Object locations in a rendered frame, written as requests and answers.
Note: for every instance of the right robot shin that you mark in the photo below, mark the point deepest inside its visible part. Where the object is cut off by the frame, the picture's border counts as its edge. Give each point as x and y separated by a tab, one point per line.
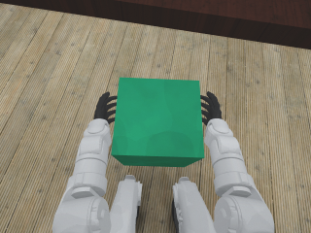
179	212

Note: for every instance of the robot right thigh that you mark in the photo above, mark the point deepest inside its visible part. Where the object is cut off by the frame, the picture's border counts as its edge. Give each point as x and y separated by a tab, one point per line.
196	217

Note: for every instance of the right robot hand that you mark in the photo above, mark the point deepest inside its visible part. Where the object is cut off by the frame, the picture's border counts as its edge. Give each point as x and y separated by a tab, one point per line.
214	108

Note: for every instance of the carton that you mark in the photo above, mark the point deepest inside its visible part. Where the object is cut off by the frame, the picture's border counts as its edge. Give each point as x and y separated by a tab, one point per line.
158	123

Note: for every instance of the robot left forearm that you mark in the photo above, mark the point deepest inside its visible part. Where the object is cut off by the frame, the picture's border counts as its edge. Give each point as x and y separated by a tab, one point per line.
89	176

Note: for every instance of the left robot hand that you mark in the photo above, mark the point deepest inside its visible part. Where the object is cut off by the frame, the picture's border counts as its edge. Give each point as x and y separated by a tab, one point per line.
102	107

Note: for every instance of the robot left upper arm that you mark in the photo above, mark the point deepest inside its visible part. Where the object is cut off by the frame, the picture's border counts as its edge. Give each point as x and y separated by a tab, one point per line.
83	215

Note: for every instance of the robot right forearm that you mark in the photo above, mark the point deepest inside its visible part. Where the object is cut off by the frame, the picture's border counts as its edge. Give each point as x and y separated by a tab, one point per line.
231	176

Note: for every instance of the robot right upper arm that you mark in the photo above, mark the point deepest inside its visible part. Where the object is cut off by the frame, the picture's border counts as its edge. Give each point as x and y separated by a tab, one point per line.
236	214

